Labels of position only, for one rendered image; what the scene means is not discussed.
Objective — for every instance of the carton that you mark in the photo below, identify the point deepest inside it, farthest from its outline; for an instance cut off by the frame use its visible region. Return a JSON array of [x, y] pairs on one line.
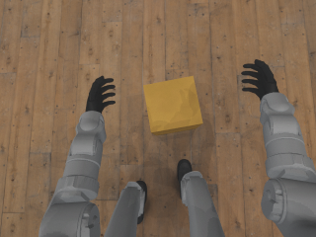
[[172, 105]]

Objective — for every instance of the right robot upper arm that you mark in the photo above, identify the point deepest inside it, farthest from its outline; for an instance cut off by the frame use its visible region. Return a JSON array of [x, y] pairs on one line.
[[291, 205]]

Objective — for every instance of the left robot upper arm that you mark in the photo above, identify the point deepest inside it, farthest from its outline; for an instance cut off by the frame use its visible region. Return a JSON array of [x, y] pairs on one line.
[[71, 219]]

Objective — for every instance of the robot thigh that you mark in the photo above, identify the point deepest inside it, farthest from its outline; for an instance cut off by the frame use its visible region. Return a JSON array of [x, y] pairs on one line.
[[130, 205], [203, 217]]

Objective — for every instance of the left robot hand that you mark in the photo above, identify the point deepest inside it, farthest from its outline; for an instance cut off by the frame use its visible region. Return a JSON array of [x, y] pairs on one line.
[[95, 98]]

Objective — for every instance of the robot right thigh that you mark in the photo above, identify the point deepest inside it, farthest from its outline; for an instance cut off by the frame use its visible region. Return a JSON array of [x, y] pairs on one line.
[[203, 217]]

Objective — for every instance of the right robot hand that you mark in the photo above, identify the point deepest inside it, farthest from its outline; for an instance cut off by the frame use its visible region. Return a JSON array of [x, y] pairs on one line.
[[266, 82]]

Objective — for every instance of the right robot forearm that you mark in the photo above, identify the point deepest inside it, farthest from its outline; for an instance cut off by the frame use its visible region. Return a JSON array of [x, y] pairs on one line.
[[284, 143]]

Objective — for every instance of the left robot forearm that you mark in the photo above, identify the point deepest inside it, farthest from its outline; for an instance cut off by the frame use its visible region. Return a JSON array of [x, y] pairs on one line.
[[80, 177]]

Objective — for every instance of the robot left thigh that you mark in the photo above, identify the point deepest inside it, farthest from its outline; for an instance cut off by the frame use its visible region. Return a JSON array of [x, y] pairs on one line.
[[130, 205]]

